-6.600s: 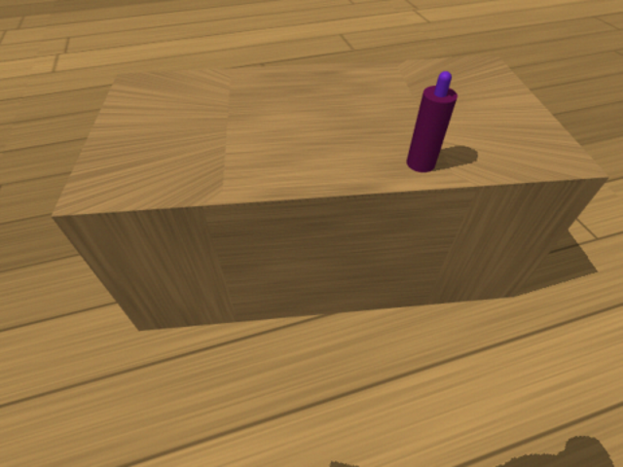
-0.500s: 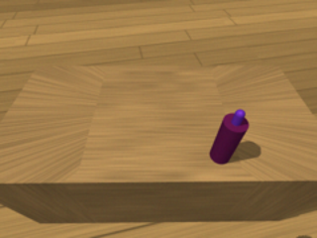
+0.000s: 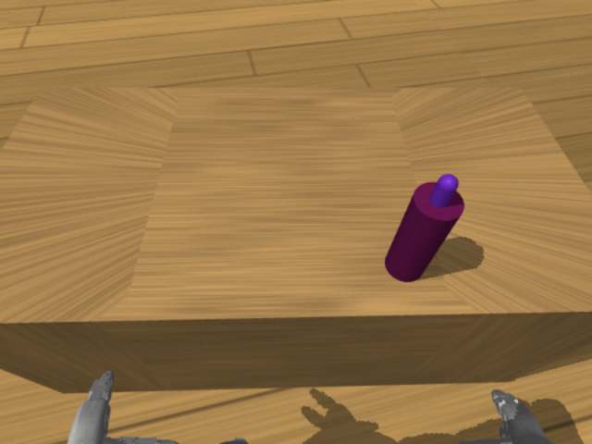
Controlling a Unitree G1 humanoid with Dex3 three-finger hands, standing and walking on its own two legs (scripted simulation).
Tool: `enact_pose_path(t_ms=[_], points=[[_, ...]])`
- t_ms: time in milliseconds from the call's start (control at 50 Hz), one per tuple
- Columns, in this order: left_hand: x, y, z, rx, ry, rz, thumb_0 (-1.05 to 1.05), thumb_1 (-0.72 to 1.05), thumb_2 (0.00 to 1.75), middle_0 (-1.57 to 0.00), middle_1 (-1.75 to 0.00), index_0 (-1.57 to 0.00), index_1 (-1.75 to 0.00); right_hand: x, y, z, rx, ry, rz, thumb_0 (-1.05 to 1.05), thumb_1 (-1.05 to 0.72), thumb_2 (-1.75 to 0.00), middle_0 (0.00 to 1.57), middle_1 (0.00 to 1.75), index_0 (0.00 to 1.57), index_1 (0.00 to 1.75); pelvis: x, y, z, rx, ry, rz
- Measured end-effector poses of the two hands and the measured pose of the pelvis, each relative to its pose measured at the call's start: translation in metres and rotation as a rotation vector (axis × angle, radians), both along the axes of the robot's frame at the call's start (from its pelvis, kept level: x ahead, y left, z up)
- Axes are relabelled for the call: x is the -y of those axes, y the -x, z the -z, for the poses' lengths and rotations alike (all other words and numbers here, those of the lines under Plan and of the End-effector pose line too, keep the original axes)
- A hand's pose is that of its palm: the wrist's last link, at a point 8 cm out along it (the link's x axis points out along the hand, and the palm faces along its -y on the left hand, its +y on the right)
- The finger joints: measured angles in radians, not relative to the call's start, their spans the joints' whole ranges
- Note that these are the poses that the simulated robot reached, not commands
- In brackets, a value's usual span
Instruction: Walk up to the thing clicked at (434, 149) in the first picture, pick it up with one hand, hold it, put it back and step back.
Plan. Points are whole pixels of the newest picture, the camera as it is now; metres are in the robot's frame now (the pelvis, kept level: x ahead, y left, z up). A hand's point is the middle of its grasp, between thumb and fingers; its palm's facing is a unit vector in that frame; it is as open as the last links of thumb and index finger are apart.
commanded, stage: go down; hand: right
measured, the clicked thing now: (423, 228) +0.45 -0.20 -0.03
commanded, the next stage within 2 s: none
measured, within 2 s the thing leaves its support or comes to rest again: neither
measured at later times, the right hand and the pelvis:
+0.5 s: hand (484, 434) +0.15 -0.26 -0.12, palm faces +0.05 +0.94 -0.32, open 17.6 cm; pelvis +0.01 -0.01 -0.02, yaw -1 degrees
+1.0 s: hand (499, 430) +0.16 -0.27 -0.11, palm faces +0.11 +0.94 -0.33, open 17.7 cm; pelvis +0.00 +0.00 -0.03, yaw -1 degrees
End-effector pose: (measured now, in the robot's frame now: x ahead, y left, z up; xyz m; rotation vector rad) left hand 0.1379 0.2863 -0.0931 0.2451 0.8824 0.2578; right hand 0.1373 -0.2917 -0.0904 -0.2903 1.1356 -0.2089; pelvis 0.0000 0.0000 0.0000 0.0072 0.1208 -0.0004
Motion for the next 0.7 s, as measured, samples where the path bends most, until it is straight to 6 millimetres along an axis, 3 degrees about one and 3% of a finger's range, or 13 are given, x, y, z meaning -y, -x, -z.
enact_pose_path(t_ms=[100, 220, 380, 700], points=[[0.004, -0.004, -0.001, 0.043, -0.023, 0.013, 0.00, -0.36, 0.07, -0.07, -0.07, -0.07, -0.06, 0.000, -0.003, -0.001, 0.036, 0.004, 0.001, 0.00, 0.39, -0.07, 0.05, 0.05, 0.06, 0.05, 0.003, -0.001, 0.005, -0.013, -0.003, 0.000], [0.011, -0.013, -0.005, 0.096, -0.037, 0.024, -0.01, -0.46, 0.05, -0.07, -0.07, -0.07, -0.06, 0.003, -0.008, -0.003, 0.064, 0.002, 0.012, -0.01, 0.50, -0.04, 0.05, 0.05, 0.05, 0.05, 0.005, -0.006, 0.011, -0.024, -0.007, 0.005], [0.017, -0.019, -0.009, 0.147, -0.038, 0.035, -0.01, -0.50, 0.04, -0.07, -0.06, -0.07, -0.06, 0.007, -0.006, -0.007, 0.072, -0.003, 0.011, -0.01, 0.55, -0.03, 0.04, 0.05, 0.05, 0.05, 0.007, -0.008, 0.017, -0.032, -0.013, 0.010], [0.021, -0.012, -0.010, 0.189, -0.056, 0.037, -0.01, -0.51, 0.04, -0.06, -0.06, -0.07, -0.05, 0.012, 0.001, -0.011, 0.097, 0.004, 0.020, -0.01, 0.58, -0.03, 0.04, 0.05, 0.05, 0.05, 0.007, -0.005, 0.028, -0.054, -0.017, 0.016]])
